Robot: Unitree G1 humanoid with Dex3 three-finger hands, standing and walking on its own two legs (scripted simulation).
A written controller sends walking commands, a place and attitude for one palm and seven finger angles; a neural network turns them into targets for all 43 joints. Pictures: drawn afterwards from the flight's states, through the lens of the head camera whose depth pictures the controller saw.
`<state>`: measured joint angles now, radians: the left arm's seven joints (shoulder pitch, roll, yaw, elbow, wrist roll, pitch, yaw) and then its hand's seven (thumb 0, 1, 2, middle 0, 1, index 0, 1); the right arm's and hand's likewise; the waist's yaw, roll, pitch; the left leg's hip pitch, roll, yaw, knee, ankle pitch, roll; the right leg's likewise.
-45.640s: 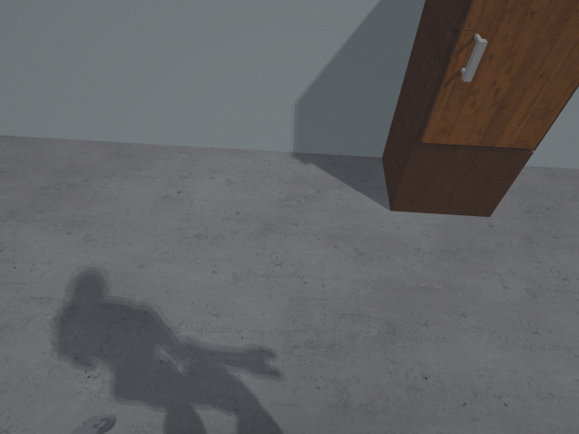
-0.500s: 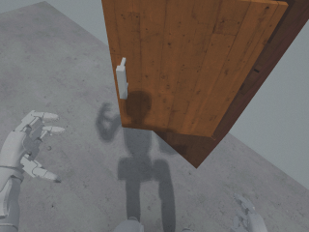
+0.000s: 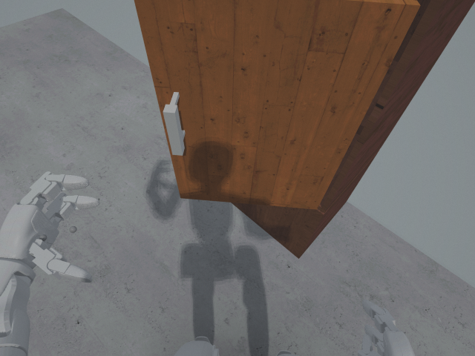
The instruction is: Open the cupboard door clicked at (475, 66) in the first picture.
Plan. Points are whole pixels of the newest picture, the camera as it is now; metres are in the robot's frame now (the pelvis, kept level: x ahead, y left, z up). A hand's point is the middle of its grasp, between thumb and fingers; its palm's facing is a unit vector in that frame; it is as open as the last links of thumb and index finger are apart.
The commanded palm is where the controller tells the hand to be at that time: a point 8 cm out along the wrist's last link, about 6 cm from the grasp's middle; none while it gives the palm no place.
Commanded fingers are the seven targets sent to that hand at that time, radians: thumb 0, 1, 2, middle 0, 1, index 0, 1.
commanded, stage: move the hooked fingers beside the handle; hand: left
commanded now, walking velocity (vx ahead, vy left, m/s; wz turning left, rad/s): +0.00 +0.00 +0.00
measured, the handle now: (176, 124) +0.55 +0.16 +0.04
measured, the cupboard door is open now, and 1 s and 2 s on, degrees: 39 39 39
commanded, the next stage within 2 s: none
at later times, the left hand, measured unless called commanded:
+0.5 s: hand (97, 197) +0.34 +0.26 +0.06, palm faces -0.03 -1.00 -0.03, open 14.0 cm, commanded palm +0.32 +0.31 +0.06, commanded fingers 0.00 -0.50 0.30 -0.30 -1.20 -0.30 -1.20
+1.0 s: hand (116, 170) +0.41 +0.25 +0.06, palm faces -0.03 -1.00 -0.01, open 14.0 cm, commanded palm +0.39 +0.29 +0.06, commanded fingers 0.00 -0.50 0.30 -0.30 -1.20 -0.30 -1.20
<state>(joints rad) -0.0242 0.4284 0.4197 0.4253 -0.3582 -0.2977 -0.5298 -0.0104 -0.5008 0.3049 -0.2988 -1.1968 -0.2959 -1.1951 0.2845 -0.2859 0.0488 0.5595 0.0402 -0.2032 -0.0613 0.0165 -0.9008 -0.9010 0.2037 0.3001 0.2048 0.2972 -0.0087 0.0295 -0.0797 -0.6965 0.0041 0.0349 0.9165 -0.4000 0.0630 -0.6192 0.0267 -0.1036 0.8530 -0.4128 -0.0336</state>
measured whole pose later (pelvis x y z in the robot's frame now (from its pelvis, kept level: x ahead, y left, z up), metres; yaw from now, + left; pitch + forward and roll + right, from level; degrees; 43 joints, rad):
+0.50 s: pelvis +0.00 -0.01 +0.00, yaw -1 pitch +12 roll -2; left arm -0.27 0.48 0.44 0.67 -0.32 -0.29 -0.54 -0.01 -0.50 0.30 -0.30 -1.20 -0.30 -1.20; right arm 0.30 -0.30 0.05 0.58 0.04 -0.16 -0.07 0.02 -0.90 -0.90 0.20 0.30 0.20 0.30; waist -0.04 0.02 -0.08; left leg -0.75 0.02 0.04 0.94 -0.41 0.05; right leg -0.68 0.04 -0.10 0.89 -0.42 -0.05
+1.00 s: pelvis +0.01 +0.00 -0.01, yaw -1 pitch +15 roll -3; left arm -0.48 0.48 0.42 0.85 -0.25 -0.34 -0.47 -0.01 -0.50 0.30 -0.30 -1.20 -0.30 -1.20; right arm 0.33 -0.29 0.04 0.59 0.04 -0.08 -0.05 0.01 -0.90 -0.90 0.20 0.30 0.20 0.30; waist -0.07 0.02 -0.10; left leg -0.81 0.01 0.05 0.96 -0.42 0.07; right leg -0.74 0.03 -0.08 0.90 -0.43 -0.03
